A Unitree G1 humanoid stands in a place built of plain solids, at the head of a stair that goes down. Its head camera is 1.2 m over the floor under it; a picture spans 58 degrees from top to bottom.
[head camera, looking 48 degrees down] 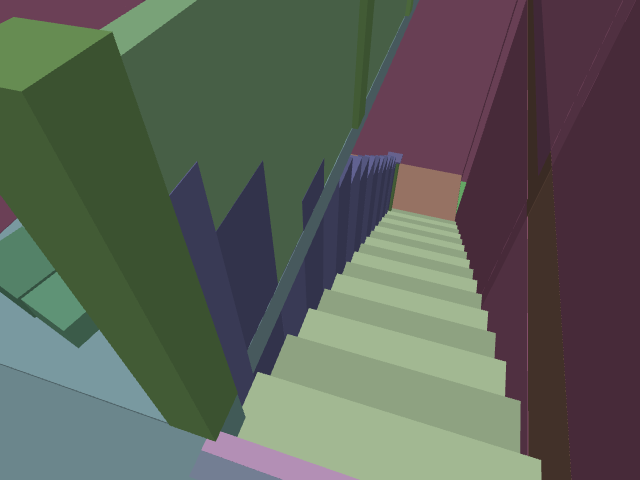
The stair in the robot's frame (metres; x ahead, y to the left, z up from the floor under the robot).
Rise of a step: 0.19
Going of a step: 0.26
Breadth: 0.91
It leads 18 degrees to the right of straight ahead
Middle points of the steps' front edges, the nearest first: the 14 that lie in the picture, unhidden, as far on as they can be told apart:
0.51 -0.22 -0.18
0.76 -0.30 -0.37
1.01 -0.38 -0.56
1.26 -0.46 -0.74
1.50 -0.54 -0.93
1.75 -0.62 -1.12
2.00 -0.70 -1.30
2.25 -0.78 -1.49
2.50 -0.85 -1.67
2.74 -0.93 -1.86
2.99 -1.01 -2.05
3.24 -1.09 -2.23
3.49 -1.17 -2.42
3.74 -1.25 -2.61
